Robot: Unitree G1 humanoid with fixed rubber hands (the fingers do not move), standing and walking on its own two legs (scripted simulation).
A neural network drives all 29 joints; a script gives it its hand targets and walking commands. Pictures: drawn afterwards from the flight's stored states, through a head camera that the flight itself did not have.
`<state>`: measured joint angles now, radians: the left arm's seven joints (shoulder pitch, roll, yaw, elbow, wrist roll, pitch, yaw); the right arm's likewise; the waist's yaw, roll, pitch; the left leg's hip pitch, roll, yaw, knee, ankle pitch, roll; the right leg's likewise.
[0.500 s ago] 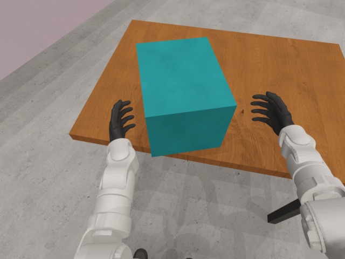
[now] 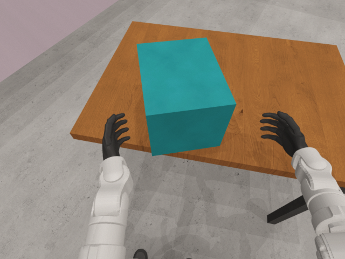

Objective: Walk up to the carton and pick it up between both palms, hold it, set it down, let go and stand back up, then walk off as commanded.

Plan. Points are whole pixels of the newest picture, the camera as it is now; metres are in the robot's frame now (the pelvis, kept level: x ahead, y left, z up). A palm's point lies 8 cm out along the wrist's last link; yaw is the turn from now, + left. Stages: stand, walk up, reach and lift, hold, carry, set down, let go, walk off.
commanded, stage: set down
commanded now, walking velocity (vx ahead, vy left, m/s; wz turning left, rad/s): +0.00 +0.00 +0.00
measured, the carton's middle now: (179, 96) +0.53 +0.03 +0.01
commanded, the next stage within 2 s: none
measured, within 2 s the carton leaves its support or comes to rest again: neither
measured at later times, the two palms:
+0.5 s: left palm (114, 174) +0.27 +0.16 +0.04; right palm (311, 174) +0.31 -0.27 +0.03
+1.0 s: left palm (111, 189) +0.24 +0.16 +0.04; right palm (323, 195) +0.26 -0.28 +0.03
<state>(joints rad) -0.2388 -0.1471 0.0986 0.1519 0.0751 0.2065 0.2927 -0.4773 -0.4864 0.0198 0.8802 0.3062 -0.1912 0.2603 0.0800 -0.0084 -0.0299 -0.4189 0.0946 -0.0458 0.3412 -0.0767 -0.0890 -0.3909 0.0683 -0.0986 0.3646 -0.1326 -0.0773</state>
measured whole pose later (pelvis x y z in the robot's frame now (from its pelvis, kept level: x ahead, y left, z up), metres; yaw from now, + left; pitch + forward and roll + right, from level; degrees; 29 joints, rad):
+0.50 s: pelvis +0.00 +0.00 +0.00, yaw +0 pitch +8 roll +0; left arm 0.00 -0.13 0.00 -0.02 0.06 0.23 0.29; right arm -0.22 -0.52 0.01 0.71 0.38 -0.21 0.32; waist 0.04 -0.04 -0.04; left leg -0.41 0.09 -0.05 0.34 -0.07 -0.09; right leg -0.38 0.07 -0.10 0.36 -0.13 -0.08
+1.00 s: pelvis +0.00 +0.00 +0.00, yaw +0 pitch +7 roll +0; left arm 0.19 -0.13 -0.05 -0.17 0.05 0.27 0.30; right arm 0.00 -0.54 -0.02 0.50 0.40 -0.19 0.33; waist 0.02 -0.04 -0.05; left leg -0.38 0.09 -0.05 0.34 -0.08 -0.08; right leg -0.35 0.06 -0.10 0.36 -0.14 -0.08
